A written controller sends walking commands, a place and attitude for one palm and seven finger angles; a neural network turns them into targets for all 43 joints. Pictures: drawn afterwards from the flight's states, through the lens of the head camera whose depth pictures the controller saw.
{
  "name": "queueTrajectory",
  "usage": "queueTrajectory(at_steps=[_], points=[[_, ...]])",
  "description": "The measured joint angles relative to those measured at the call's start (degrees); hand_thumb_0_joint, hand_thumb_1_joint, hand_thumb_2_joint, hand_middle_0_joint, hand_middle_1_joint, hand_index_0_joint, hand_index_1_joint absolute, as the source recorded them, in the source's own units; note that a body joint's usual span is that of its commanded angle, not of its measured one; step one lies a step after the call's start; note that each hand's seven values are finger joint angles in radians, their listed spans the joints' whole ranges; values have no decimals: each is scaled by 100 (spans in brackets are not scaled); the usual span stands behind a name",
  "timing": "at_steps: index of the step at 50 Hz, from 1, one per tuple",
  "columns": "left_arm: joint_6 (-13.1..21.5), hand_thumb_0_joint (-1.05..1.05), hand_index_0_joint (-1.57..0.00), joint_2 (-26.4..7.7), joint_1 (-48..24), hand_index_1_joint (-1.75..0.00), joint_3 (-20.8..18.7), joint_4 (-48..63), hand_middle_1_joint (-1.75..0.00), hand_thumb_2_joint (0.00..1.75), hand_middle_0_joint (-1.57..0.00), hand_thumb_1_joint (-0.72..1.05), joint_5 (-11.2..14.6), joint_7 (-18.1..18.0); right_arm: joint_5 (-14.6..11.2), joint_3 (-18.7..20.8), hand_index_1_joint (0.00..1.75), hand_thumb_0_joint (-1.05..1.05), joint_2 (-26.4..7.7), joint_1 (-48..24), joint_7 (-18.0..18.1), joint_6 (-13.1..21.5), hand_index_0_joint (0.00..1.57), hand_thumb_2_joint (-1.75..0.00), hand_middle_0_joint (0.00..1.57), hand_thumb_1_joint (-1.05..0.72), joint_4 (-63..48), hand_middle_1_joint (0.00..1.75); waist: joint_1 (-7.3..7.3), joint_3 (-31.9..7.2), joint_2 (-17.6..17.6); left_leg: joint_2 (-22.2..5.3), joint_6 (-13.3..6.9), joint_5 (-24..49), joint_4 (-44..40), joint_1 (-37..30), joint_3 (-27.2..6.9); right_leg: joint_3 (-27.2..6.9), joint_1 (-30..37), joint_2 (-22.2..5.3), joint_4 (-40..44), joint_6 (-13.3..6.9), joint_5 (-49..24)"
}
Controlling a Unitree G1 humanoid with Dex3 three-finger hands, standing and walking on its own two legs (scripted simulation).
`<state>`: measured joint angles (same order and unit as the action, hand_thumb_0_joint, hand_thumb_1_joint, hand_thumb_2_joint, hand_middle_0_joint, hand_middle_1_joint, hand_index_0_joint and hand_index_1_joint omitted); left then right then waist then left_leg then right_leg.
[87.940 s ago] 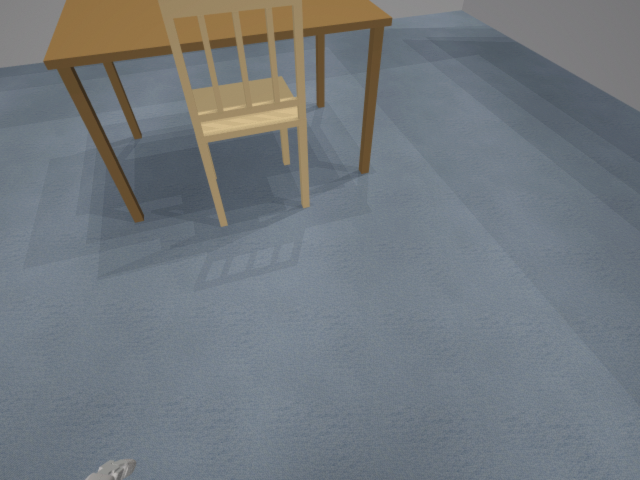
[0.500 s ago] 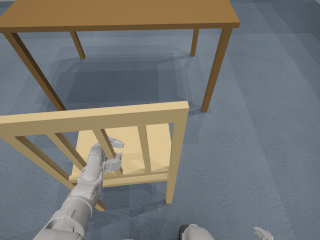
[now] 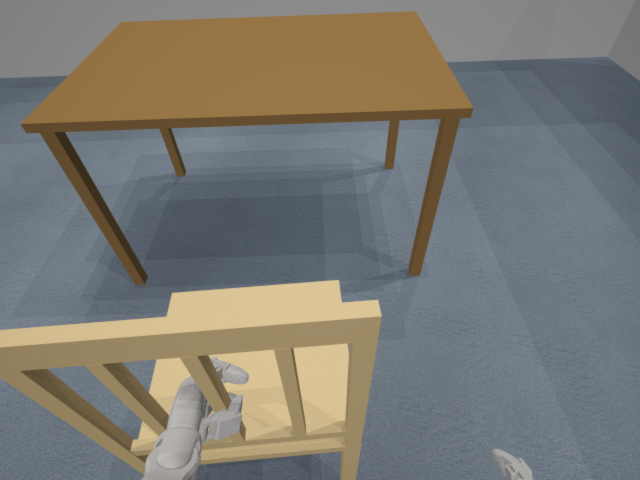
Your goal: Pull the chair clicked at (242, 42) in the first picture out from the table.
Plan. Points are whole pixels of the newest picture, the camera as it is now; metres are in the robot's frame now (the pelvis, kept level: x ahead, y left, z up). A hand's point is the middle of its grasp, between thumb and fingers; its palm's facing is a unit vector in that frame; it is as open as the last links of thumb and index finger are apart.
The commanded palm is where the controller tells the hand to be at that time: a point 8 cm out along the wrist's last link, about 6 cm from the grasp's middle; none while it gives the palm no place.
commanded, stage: stop walking, hand still on the chair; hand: left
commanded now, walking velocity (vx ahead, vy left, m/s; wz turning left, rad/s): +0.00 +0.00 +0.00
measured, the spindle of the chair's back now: (220, 400) +0.24 +0.16 -0.07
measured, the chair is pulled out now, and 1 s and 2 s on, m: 0.61 0.61 0.61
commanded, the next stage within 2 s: open the thumb and straighten the fingers in 0.34 s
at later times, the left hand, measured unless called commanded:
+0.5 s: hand (234, 413) +0.23 +0.14 -0.07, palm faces +0.05 -0.98 -0.21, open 5.5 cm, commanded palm +0.20 +0.19 -0.05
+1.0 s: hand (225, 407) +0.24 +0.15 -0.08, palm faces +0.04 -0.98 -0.19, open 15.2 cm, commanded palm +0.22 +0.21 -0.05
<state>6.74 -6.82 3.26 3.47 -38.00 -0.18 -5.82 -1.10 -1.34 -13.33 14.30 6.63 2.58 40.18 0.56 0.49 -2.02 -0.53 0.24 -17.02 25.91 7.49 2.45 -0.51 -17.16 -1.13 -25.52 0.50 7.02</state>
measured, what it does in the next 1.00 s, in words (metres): stands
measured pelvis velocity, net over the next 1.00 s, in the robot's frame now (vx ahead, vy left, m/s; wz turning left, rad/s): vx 0.03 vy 0.00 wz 0.07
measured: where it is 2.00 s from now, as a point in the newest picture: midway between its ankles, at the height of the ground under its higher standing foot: outside the picture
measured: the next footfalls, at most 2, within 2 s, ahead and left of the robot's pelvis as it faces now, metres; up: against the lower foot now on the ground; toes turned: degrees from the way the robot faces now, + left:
none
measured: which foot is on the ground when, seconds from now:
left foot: down 0.00-1.00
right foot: down 0.00-1.00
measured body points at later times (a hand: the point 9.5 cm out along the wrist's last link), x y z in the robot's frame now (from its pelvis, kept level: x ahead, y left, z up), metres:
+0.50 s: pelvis +0.02 -0.01 +0.00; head +0.02 -0.02 +0.45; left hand +0.22 +0.19 -0.06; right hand +0.17 -0.24 -0.11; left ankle -0.03 +0.12 -0.74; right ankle +0.07 -0.12 -0.74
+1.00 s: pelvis +0.03 +0.00 -0.04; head +0.06 -0.02 +0.41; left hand +0.23 +0.21 -0.06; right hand +0.21 -0.23 -0.12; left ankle -0.03 +0.12 -0.74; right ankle +0.07 -0.12 -0.74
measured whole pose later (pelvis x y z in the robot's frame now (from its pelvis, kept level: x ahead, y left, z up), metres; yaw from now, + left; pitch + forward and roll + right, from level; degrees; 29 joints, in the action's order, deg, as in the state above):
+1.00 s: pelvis +0.03 +0.00 -0.04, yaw +4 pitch +10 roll +0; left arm -10.2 -9.6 15.5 3.3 -6.6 2.0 -1.7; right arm -2.1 -1.5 -14.4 14.1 3.9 7.3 30.6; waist 1.2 -7.1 -3.0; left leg 0.5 0.5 -27.9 46.6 29.0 -1.4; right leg 2.7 -37.6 -3.1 -46.2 0.4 18.9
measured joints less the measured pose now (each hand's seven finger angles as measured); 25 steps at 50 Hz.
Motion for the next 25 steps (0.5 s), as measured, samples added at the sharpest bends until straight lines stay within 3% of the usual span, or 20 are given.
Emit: queueTrajectory(at_steps=[10,22,25], points=[[-58,7,-50,-69,425,-145,190,581,-126,83,-28,65,13,-14,10,-3,30,1,59,-216,-14,-60,20,-90,20,-91,-133,30,-20,87,53,45,18,-71,-98,-176,-63,55,80,-55,-164,1,233],[-205,8,-50,-91,511,-145,125,781,-126,84,-27,66,88,-58,11,-56,30,1,130,-317,-32,-213,20,-90,20,-91,-257,30,-15,120,77,-14,65,-59,-145,-202,-111,114,124,-6,-111,-47,233],[-257,8,-50,-124,590,-145,98,889,-127,83,-28,65,125,-45,-115,-46,30,1,94,-262,-127,-248,20,-90,20,-91,-271,30,90,-60,94,-6,73,-95,2,61,-173,174,-92,-30,-215,-59,269]])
